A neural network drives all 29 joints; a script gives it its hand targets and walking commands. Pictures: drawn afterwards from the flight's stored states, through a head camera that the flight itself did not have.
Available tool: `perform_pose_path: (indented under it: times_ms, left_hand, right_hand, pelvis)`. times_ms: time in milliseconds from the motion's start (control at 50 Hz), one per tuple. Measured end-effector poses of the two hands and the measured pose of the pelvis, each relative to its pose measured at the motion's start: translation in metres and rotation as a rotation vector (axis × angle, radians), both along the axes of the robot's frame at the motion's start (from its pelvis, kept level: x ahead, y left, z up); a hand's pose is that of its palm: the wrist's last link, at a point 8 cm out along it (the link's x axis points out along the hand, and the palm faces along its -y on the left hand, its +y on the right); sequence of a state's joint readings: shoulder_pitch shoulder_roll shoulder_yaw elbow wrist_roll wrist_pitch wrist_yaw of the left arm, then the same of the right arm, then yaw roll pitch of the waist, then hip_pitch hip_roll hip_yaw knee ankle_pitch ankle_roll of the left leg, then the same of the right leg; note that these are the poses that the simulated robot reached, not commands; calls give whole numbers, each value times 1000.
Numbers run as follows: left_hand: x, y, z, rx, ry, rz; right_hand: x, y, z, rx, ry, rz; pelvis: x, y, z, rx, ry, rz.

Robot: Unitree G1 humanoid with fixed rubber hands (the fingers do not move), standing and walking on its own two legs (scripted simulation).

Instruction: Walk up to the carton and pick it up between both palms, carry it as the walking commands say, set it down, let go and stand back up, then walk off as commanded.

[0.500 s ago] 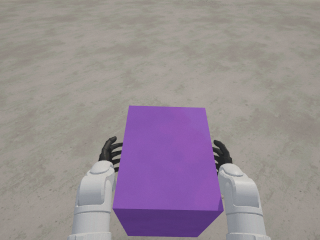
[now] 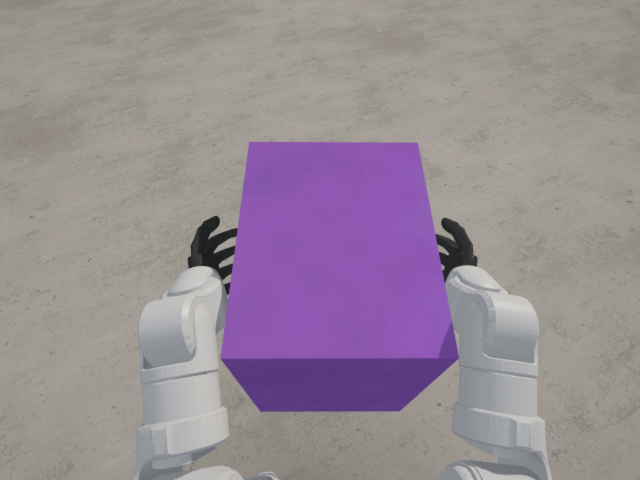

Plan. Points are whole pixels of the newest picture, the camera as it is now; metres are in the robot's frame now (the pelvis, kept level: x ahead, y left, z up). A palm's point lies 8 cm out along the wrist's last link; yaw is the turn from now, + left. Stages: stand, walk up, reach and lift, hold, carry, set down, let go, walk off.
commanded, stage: carry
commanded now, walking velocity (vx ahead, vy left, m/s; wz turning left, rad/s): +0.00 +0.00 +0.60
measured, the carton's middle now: (331, 289) +0.35 -0.01 +0.04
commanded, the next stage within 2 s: none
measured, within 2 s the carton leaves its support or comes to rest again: neither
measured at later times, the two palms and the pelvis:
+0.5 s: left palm (88, 372) +0.23 +0.24 +0.09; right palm (347, 298) +0.32 -0.03 +0.07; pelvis -0.03 +0.01 -0.01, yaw +19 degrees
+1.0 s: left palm out of the picture +0.11 +0.29 +0.10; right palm (275, 336) +0.28 +0.05 +0.07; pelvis -0.07 -0.01 +0.00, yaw +35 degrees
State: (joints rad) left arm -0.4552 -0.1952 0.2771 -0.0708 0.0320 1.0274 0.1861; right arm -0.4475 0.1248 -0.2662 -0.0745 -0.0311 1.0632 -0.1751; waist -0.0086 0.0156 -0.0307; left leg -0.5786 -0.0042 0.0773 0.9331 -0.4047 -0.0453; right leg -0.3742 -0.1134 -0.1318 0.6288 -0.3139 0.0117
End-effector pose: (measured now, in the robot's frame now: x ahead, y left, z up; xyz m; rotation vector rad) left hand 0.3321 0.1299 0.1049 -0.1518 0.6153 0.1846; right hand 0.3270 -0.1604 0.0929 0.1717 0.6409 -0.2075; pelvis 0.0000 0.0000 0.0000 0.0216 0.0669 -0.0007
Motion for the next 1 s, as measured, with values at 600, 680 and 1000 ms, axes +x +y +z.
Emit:
perform_pose_path:
  times_ms: [600, 680, 1000]
  left_hand:
    - [-111, 134, -16, 4, -21, 371]
    - [-131, 156, -18, 8, -22, 410]
    - [-223, 161, -10, 27, 4, 640]
  right_hand:
    - [-3, 152, -13, 8, -24, 369]
    - [-10, 180, -11, -3, -28, 420]
    - [-52, 215, -22, 63, 14, 617]
  pelvis:
    - [-33, 20, -10, -15, 1, 408]
    - [-41, 27, -13, -14, 4, 431]
    - [-71, -7, -5, -21, -5, 609]
